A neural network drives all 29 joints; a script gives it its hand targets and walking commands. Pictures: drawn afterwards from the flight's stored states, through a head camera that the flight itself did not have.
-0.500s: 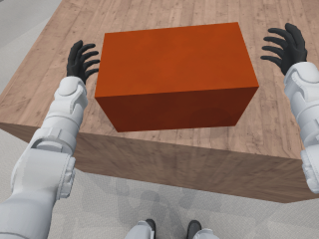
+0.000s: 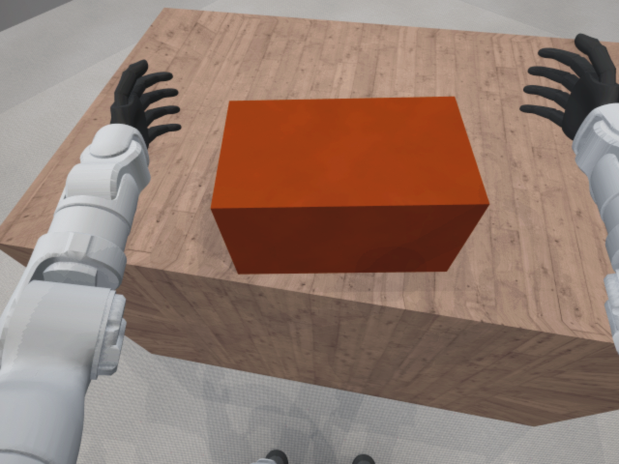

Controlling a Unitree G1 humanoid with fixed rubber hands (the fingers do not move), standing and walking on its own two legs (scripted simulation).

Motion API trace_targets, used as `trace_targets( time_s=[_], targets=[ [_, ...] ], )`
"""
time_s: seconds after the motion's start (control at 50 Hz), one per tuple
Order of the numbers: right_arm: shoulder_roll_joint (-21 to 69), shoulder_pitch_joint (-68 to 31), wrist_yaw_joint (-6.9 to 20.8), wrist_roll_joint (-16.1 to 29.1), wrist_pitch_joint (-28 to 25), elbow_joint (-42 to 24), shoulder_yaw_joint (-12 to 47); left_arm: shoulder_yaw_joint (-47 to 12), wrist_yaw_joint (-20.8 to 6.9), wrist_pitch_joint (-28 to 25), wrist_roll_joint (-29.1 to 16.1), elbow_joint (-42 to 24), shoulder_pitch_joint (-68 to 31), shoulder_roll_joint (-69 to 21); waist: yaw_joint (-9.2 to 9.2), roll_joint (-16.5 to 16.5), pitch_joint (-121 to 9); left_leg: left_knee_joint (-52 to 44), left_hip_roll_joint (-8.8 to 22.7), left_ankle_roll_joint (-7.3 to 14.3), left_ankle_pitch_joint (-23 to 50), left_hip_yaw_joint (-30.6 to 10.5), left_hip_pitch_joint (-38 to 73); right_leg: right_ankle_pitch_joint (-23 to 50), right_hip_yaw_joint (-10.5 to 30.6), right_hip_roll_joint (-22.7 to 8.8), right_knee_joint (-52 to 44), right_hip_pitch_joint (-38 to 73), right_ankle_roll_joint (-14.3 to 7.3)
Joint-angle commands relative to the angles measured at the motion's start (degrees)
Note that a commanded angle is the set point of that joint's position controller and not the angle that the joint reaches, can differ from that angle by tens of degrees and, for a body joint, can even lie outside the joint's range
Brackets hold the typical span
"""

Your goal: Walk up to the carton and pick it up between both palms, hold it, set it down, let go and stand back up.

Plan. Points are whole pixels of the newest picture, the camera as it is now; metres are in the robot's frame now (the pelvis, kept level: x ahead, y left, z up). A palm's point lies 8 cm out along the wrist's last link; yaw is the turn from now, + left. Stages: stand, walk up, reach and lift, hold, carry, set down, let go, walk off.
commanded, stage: set down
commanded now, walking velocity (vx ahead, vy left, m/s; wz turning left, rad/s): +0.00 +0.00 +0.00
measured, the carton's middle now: (341, 189) +0.48 +0.03 +0.03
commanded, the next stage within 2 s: none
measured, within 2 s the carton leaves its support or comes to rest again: neither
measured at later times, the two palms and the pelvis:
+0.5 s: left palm (137, 171) +0.40 +0.27 +0.13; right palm (589, 189) +0.43 -0.25 +0.12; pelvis +0.02 +0.01 +0.01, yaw -2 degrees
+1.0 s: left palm (129, 252) +0.32 +0.27 +0.08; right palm (588, 272) +0.35 -0.25 +0.08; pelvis +0.03 +0.01 +0.02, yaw -1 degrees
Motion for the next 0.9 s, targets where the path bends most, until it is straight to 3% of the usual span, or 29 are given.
trace_targets(
  time_s=[0.0,0.1,0.2,0.28,0.32,0.34,0.36,0.38,0.48,0.52,0.56,0.64,0.72,0.78,0.88],
  targets=[
    [-12.1,-16.8,-0.4,-0.3,-1.3,-11.1,-4.5,5.8,-0.8,0.6,2.9,-15.7,-18.9,9.1,-0.93,1.3,-37.4,-2.0,-4.0,0.3,20.6,3.1,15.0,18.1,3.5,1.5,0.4,34.1,3.8],
    [-11.0,-6.8,-1.2,-3.3,-0.8,-23.1,-10.4,11.6,-1.2,3.5,5.8,-28.3,-8.1,8.2,-1.54,1.1,-33.2,-3.9,-4.4,0.6,19.4,2.9,18.5,16.7,3.9,1.4,-1.6,37.3,4.0],
    [-11.0,-3.3,-1.5,-6.5,0.3,-36.3,-16.7,14.8,0.0,5.8,5.0,-39.9,-3.4,8.9,-1.78,-0.1,-33.5,-4.3,-4.7,1.2,16.8,2.6,19.6,13.9,4.3,1.5,-2.1,36.9,4.0],
    [-11.0,1.6,-1.5,-7.7,1.7,-43.0,-18.8,16.6,0.4,7.9,4.7,-46.1,2.4,8.8,-2.14,-1.1,-33.9,-4.3,-4.6,1.4,18.3,2.5,21.1,15.8,4.9,1.5,-1.9,38.1,3.9],
    [-10.8,4.4,-1.4,-7.7,2.4,-44.8,-19.0,17.3,0.2,9.0,5.0,-47.8,5.5,8.4,-2.25,-1.7,-32.9,-4.5,-4.6,1.6,18.7,2.5,21.6,16.4,5.2,1.4,-1.9,38.9,3.9],
    [-11.3,-8.3,-0.7,-8.5,3.4,-42.0,-19.0,17.0,1.2,9.1,4.4,-43.8,-9.0,10.3,-1.01,1.1,-32.6,-5.4,-4.8,0.9,10.7,3.0,16.0,6.8,5.6,1.0,-2.2,34.4,3.3],
    [-9.5,-0.7,0.5,-8.1,4.0,-40.3,-17.1,16.1,2.2,9.3,4.5,-42.1,-0.9,7.6,0.01,-0.1,-30.0,-5.9,-4.3,1.5,8.4,2.6,16.3,3.0,5.6,1.1,-2.4,34.2,2.6],
    [-9.5,1.8,0.9,-7.9,4.1,-41.2,-17.1,16.0,2.3,9.4,4.5,-42.6,1.5,7.1,-0.41,-1.2,-30.2,-6.1,-4.2,1.7,8.5,2.7,17.2,2.8,5.9,1.1,-2.9,34.5,2.5],
    [-9.7,12.6,-0.5,-6.4,3.6,-41.4,-15.4,19.1,-0.3,11.5,8.5,-46.8,14.2,4.4,-1.76,-2.2,-28.3,-5.5,-5.0,0.9,21.0,2.9,22.1,21.1,6.6,1.5,-2.0,44.4,3.6],
    [-9.0,17.1,-1.1,-6.3,3.0,-42.2,-15.0,20.3,-1.6,12.4,10.3,-48.6,20.1,2.6,-2.22,-2.5,-23.8,-6.3,-5.4,0.7,21.9,2.8,22.9,24.3,6.6,1.5,-2.4,46.0,4.1],
    [-8.5,17.2,-1.3,-7.5,2.9,-42.5,-16.1,20.8,-2.2,12.7,10.9,-47.9,20.5,2.1,-2.70,-2.8,-17.9,-7.7,-5.6,0.8,17.2,2.8,21.3,20.0,6.8,1.1,-3.6,44.3,4.1],
    [-6.5,21.0,-0.5,-9.2,1.8,-47.7,-17.3,20.3,-1.6,10.9,10.4,-50.5,23.9,0.9,-1.94,-4.0,-13.0,-8.5,-5.5,1.6,12.3,3.1,21.0,10.7,6.9,0.8,-5.2,41.0,3.3],
    [-6.2,28.0,-0.2,-9.1,-1.0,-54.2,-18.7,19.6,-1.2,7.6,9.9,-59.3,29.5,0.3,-2.86,-1.8,-16.9,-7.0,-5.8,0.9,17.3,3.0,23.4,15.7,6.8,0.9,-4.6,42.4,3.0],
    [-6.4,34.5,0.0,-8.8,-2.9,-54.9,-19.8,19.4,-0.9,5.9,10.4,-63.9,35.1,-0.3,-4.30,0.6,-17.3,-6.0,-6.0,0.1,20.7,2.6,25.7,19.5,6.6,1.1,-4.2,42.1,2.8],
    [-6.2,38.5,0.8,-9.8,-5.7,-56.7,-21.7,18.6,-0.1,3.5,10.2,-66.5,39.2,-0.9,-4.96,1.3,-16.1,-5.9,-6.0,0.2,18.6,2.4,26.2,15.8,6.6,1.0,-4.9,38.7,2.2]
  ],
)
